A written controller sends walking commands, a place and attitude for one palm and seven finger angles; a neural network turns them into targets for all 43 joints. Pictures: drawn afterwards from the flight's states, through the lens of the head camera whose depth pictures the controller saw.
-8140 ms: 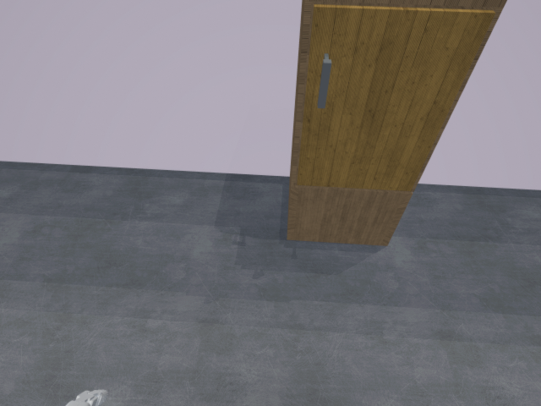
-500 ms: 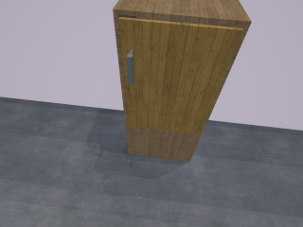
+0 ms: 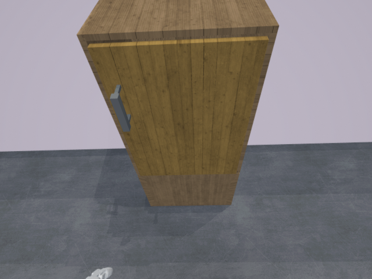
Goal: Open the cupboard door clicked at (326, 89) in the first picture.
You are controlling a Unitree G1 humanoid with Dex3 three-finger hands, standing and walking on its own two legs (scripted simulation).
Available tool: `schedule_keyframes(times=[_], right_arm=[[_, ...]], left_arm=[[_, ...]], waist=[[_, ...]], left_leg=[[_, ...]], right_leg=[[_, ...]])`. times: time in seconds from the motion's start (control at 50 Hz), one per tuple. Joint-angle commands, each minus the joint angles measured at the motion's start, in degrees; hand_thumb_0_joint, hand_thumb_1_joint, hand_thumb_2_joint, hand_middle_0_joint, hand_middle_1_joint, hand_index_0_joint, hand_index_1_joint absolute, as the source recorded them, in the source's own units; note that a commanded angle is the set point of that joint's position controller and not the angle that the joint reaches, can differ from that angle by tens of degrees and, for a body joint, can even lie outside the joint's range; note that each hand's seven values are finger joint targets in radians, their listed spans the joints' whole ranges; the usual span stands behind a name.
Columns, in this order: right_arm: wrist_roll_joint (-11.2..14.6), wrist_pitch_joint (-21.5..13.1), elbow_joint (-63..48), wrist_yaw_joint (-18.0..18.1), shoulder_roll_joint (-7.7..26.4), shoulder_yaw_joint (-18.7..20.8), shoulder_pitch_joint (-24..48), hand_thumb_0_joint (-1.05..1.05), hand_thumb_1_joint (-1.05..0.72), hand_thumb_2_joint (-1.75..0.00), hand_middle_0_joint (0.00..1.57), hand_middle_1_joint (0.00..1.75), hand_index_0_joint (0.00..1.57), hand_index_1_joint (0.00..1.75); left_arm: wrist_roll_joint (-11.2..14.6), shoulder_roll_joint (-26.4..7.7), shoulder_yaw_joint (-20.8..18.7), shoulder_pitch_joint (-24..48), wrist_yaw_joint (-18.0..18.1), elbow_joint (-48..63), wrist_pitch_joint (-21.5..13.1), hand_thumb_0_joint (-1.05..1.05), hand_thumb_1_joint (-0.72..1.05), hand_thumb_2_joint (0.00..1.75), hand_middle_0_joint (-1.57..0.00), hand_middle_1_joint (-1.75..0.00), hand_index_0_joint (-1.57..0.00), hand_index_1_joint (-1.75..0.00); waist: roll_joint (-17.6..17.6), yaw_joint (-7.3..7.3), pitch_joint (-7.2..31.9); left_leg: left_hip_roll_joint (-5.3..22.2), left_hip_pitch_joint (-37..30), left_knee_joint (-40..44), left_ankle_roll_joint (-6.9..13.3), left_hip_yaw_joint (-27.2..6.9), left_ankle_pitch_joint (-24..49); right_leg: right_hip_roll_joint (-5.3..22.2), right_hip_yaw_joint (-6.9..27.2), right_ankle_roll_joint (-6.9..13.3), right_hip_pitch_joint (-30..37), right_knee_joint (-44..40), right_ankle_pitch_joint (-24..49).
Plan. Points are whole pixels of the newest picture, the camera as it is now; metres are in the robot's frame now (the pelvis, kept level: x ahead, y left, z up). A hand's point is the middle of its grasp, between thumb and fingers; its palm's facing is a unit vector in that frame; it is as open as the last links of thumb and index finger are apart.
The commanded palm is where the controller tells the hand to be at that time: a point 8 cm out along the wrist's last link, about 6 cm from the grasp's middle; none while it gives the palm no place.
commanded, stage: come to a stop and stand still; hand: left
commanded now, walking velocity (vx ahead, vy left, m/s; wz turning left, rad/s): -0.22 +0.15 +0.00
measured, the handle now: (122, 108) +0.53 +0.20 +0.04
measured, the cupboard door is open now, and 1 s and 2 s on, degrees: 0 0 0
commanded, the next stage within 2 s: look again from close up in 0.78 s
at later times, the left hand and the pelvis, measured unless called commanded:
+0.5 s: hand out of the picture -0.01 +0.28 -0.16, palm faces +0.04 -0.95 -0.29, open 7.4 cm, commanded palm none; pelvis -0.04 +0.08 -0.01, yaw -2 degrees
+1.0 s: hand out of the picture +0.00 +0.26 -0.16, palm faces -0.02 -0.98 -0.21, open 7.3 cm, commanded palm none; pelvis -0.02 +0.08 +0.01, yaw -1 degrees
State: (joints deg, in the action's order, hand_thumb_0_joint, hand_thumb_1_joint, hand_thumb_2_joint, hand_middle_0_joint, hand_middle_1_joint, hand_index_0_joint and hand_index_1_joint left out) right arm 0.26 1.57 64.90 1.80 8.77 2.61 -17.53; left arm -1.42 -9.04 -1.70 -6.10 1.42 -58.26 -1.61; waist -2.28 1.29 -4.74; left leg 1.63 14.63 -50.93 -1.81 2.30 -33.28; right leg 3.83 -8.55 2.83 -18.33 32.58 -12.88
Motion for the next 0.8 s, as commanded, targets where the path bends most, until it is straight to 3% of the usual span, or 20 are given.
schedule_keyframes(times=[0.0,0.08,0.16,0.18,0.2,0.22,0.24,0.26,0.3,0.34,0.38,0.42,0.46,0.5,0.52,0.56,0.6,0.62,0.68,0.78], right_arm=[[-0.7,1.1,-4.2,-0.2,3.0,1.0,-1.6,0.00,-0.90,-0.90,0.20,0.30,0.20,0.30],[-1.0,1.6,-6.4,-0.9,3.4,1.5,-0.5,0.00,-0.90,-0.90,0.20,0.30,0.20,0.30],[-1.0,0.4,-7.9,-1.2,2.9,1.2,-0.4,0.00,-0.90,-0.90,0.20,0.30,0.20,0.30],[-0.1,-1.2,-11.8,-1.0,7.6,2.0,-2.8,0.00,-0.90,-0.90,0.20,0.30,0.20,0.30],[-0.5,-1.3,-13.8,-1.0,5.1,1.5,-1.4,0.00,-0.90,-0.90,0.20,0.30,0.20,0.30],[-1.0,-1.5,-14.5,-0.9,7.4,1.3,-1.6,0.00,-0.90,-0.90,0.20,0.30,0.20,0.30],[-1.9,-1.5,-17.4,-1.1,10.7,1.4,0.8,0.00,-0.90,-0.90,0.20,0.30,0.20,0.30],[-2.2,-0.8,-19.4,-1.0,11.6,1.5,5.1,0.00,-0.90,-0.90,0.20,0.30,0.20,0.30],[-2.0,-0.6,-19.8,-0.7,10.2,1.0,7.8,0.00,-0.90,-0.90,0.20,0.30,0.20,0.30],[-2.1,-0.9,-20.1,-1.0,9.6,0.5,8.5,0.00,-0.90,-0.90,0.20,0.30,0.20,0.30],[-1.9,-1.2,-19.8,-0.9,10.1,0.6,6.3,0.00,-0.90,-0.90,0.20,0.30,0.20,0.30],[-1.4,-1.2,-19.4,-0.9,9.8,0.4,5.6,0.00,-0.90,-0.90,0.20,0.30,0.20,0.30],[-1.1,-1.2,-18.8,-1.1,8.2,0.0,3.9,0.00,-0.90,-0.90,0.20,0.30,0.20,0.30],[-1.2,-1.2,-16.9,-1.1,8.4,0.0,0.4,0.00,-0.90,-0.90,0.20,0.30,0.20,0.30],[-1.1,-1.4,-16.1,-1.1,8.3,-0.1,-1.1,0.00,-0.90,-0.90,0.20,0.30,0.20,0.30],[-1.2,-2.0,-14.8,-1.0,7.9,-0.3,-1.9,0.00,-0.90,-0.90,0.20,0.30,0.20,0.30],[-1.3,-2.6,-14.0,-0.9,8.6,-0.6,-0.5,0.00,-0.90,-0.90,0.20,0.30,0.20,0.30],[-1.3,-2.7,-13.7,-0.9,8.9,-0.7,0.4,0.00,-0.90,-0.90,0.20,0.30,0.20,0.30],[-1.2,-3.0,-12.3,-0.7,8.8,-1.1,0.7,0.00,-0.90,-0.90,0.20,0.30,0.20,0.30],[-1.2,-3.1,-9.3,-0.6,8.1,-1.7,-1.0,0.00,-0.90,-0.90,0.20,0.30,0.20,0.30]], left_arm=[[-0.1,-11.2,-2.7,-6.3,1.6,1.4,1.5,0.00,0.90,0.90,-0.20,-0.30,-0.20,-0.30],[-0.4,-11.1,-3.3,-3.2,1.5,3.9,2.2,0.00,0.90,0.90,-0.20,-0.30,-0.20,-0.30],[-0.8,-11.3,-3.8,-3.2,1.2,4.6,2.5,0.00,0.90,0.90,-0.20,-0.30,-0.20,-0.30],[-0.4,-13.0,-3.0,-4.3,3.7,5.4,1.7,0.00,0.90,0.90,-0.20,-0.30,-0.20,-0.30],[0.2,-13.1,-2.7,-5.7,3.4,7.2,2.1,0.00,0.90,0.90,-0.20,-0.30,-0.20,-0.30],[0.8,-9.6,-1.8,-5.9,2.6,7.0,2.6,0.00,0.90,0.90,-0.20,-0.30,-0.20,-0.30],[0.8,-6.6,-1.1,-7.4,1.8,7.7,3.5,0.00,0.90,0.90,-0.20,-0.30,-0.20,-0.30],[0.3,-6.5,-1.3,-7.4,1.4,8.1,4.5,0.00,0.90,0.90,-0.20,-0.30,-0.20,-0.30],[-0.2,-6.7,-1.4,-8.0,0.7,7.5,4.7,0.00,0.90,0.90,-0.20,-0.30,-0.20,-0.30],[-0.1,-6.1,-1.0,-10.4,0.1,7.3,4.0,0.00,0.90,0.90,-0.20,-0.30,-0.20,-0.30],[0.0,-5.8,-0.8,-12.3,0.0,7.2,3.3,0.00,0.90,0.90,-0.20,-0.30,-0.20,-0.30],[-0.2,-6.1,-0.4,-14.5,0.2,6.8,2.5,0.00,0.90,0.90,-0.20,-0.30,-0.20,-0.30],[-0.3,-7.4,0.1,-13.8,0.2,7.2,1.6,0.00,0.90,0.90,-0.20,-0.30,-0.20,-0.30],[0.0,-8.4,0.0,-10.5,0.2,7.6,0.7,0.00,0.90,0.90,-0.20,-0.30,-0.20,-0.30],[0.1,-8.1,0.0,-10.0,0.3,7.7,0.5,0.00,0.90,0.90,-0.20,-0.30,-0.20,-0.30],[0.2,-7.4,0.2,-9.9,0.4,7.5,0.6,0.00,0.90,0.90,-0.20,-0.30,-0.20,-0.30],[0.2,-6.6,0.3,-12.1,0.3,6.3,0.9,0.00,0.90,0.90,-0.20,-0.30,-0.20,-0.30],[0.2,-6.5,0.4,-13.3,0.3,5.4,1.0,0.00,0.90,0.90,-0.20,-0.30,-0.20,-0.30],[0.1,-5.9,0.6,-14.8,0.2,3.4,1.0,0.00,0.90,0.90,-0.20,-0.30,-0.20,-0.30],[0.3,-5.3,1.0,-14.1,0.3,1.6,0.8,0.00,0.90,0.90,-0.20,-0.30,-0.20,-0.30]], waist=[[10.3,-2.52,8.0],[12.3,-1.93,7.4],[12.0,-1.50,7.9],[3.8,2.36,20.0],[0.6,0.69,19.7],[-7.8,0.79,15.0],[-17.3,-1.16,8.2],[-15.5,-1.26,0.8],[-9.4,-2.20,-4.2],[-6.2,-3.19,-3.8],[-1.7,-3.00,-1.5],[3.0,-3.13,-1.3],[1.7,-0.77,-1.3],[12.2,1.28,1.3],[12.3,1.88,2.1],[7.6,1.91,2.5],[0.9,0.18,1.5],[-0.2,-0.64,0.9],[0.2,-1.66,1.4],[1.8,-1.38,0.7]], left_leg=[[-0.2,7.0,-7.7,-0.7,-2.0,3.2],[-0.1,6.3,-6.1,-1.2,-1.3,7.0],[-0.2,2.3,7.2,-0.4,0.5,9.6],[-0.6,1.1,16.6,-1.2,2.0,8.8],[-0.3,-3.0,25.4,0.3,1.5,16.6],[3.4,-4.2,29.7,1.6,-1.3,20.8],[12.3,2.6,34.1,5.7,-13.3,19.8],[13.8,10.4,38.1,9.4,-15.9,10.9],[10.9,15.0,37.3,10.0,-13.8,9.1],[9.5,13.0,36.4,10.3,-11.0,10.2],[10.5,11.0,35.4,10.3,-12.3,6.3],[7.9,11.2,32.9,8.0,-10.9,1.7],[2.5,4.7,30.5,5.4,-7.9,5.3],[1.5,-1.6,26.4,5.0,-5.4,9.9],[1.3,-4.3,25.7,4.8,-4.6,12.2],[2.9,-4.8,29.5,5.1,-6.3,12.1],[5.5,0.3,36.0,5.5,-10.1,6.5],[6.2,3.0,38.0,5.7,-11.2,4.4],[6.0,4.6,38.9,5.8,-10.9,4.8],[5.5,4.1,38.6,5.3,-10.0,7.4]], right_leg=[[16.7,12.9,8.3,10.0,-9.4,45.1],[15.2,11.5,7.3,4.8,-12.6,27.5],[13.4,12.9,6.4,3.3,-12.6,12.4],[14.9,18.4,5.6,16.2,-2.5,38.1],[11.8,12.5,3.4,11.3,1.5,20.1],[6.4,7.3,0.3,4.4,4.1,4.2],[0.7,3.3,-2.3,-2.6,8.2,-12.4],[-1.9,4.9,-2.1,-4.5,14.2,-15.0],[-2.5,8.6,-1.9,-5.1,21.0,-11.9],[-2.5,7.9,-2.1,-4.0,17.8,-9.8],[-2.5,7.6,-1.8,0.0,8.9,-8.7],[-2.0,10.8,-0.9,3.5,-3.1,-5.3],[1.7,18.8,1.8,-3.5,-10.2,-11.4],[2.9,20.9,2.3,-8.2,-13.5,-18.2],[3.1,20.6,2.3,-9.5,-14.0,-18.1],[1.6,18.0,1.4,-8.5,-12.2,-14.4],[-0.5,14.8,0.4,-3.6,-8.5,-9.0],[-1.0,13.5,0.2,-0.9,-7.1,-6.5],[-0.6,13.0,0.2,2.8,-7.1,-4.2],[0.4,13.3,0.3,3.8,-8.7,-3.2]])
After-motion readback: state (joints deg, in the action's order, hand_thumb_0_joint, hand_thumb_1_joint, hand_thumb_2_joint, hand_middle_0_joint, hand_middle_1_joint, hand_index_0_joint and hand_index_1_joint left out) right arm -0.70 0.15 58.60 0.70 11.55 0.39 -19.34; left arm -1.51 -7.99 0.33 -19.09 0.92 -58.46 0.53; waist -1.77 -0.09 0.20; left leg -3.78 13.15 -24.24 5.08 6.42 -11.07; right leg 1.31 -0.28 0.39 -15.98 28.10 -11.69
